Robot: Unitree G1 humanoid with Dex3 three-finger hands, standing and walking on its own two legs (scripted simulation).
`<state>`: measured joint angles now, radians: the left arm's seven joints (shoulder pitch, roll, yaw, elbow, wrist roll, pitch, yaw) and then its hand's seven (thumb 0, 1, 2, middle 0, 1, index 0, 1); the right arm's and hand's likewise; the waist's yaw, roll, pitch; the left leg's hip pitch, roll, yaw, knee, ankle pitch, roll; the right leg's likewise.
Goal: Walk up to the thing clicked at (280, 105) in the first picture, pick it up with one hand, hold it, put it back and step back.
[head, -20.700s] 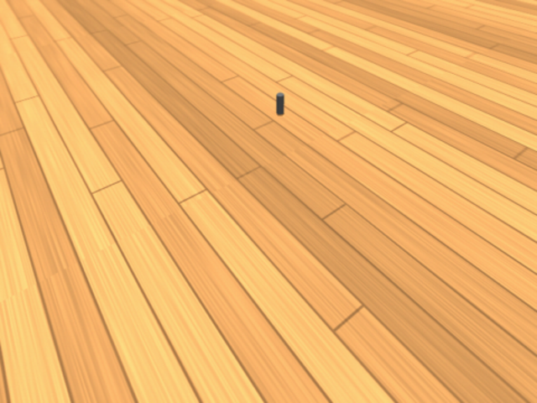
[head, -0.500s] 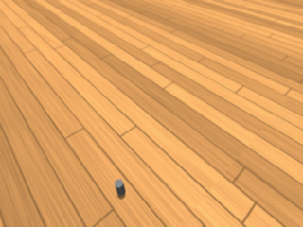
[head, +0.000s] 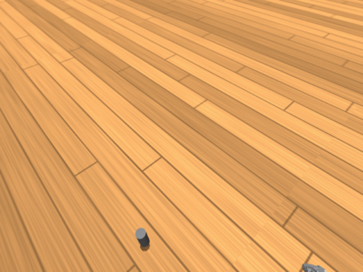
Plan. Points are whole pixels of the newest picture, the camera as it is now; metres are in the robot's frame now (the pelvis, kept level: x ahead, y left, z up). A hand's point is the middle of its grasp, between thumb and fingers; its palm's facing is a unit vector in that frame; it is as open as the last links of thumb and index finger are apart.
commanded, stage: walk up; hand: left
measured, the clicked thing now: (142, 237) +0.41 +0.24 -0.70
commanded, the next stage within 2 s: stand in 1.00 s
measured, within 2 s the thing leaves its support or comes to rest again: neither
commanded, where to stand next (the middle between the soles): +0.06 +0.04 m, yaw -1 degrees
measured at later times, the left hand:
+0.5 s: hand out of the picture +0.09 +0.24 -0.14, palm faces -0.04 -0.94 -0.33, open 7.4 cm
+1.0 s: hand out of the picture +0.08 +0.26 -0.14, palm faces -0.03 -0.94 -0.33, open 7.4 cm
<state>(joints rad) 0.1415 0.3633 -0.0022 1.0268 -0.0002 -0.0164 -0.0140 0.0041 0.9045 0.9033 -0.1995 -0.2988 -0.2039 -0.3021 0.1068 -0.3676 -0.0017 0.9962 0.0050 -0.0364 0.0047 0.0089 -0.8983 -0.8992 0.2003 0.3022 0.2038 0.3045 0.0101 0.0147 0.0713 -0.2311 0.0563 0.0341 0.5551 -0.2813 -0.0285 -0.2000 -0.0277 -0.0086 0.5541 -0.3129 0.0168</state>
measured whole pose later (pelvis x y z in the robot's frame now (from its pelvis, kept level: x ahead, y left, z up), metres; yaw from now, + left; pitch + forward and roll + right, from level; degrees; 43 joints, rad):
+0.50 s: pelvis +0.00 +0.00 +0.02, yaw +0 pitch -3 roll +0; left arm 0.08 0.34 0.01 1.14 0.01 0.00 -0.01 0.00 0.90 0.90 -0.20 -0.30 -0.20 -0.30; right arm 0.11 -0.36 0.00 1.15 -0.01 -0.01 0.01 0.01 -0.90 -0.90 0.20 0.30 0.20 0.30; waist -0.01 0.00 0.05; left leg -0.12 0.06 0.04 0.35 -0.18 -0.04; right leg -0.09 -0.02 -0.01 0.33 -0.20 0.02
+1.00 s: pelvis +0.00 +0.01 +0.02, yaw -1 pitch -2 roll +0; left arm 0.10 0.34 0.01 1.15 0.02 0.00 -0.01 0.00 0.91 0.90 -0.20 -0.30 -0.20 -0.30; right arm 0.10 -0.35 -0.01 1.15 -0.01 -0.02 0.01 0.01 -0.90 -0.90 0.20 0.30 0.20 0.30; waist 0.00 0.01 0.04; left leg -0.12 0.04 0.05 0.33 -0.17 -0.02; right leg -0.09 -0.03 0.00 0.32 -0.19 0.03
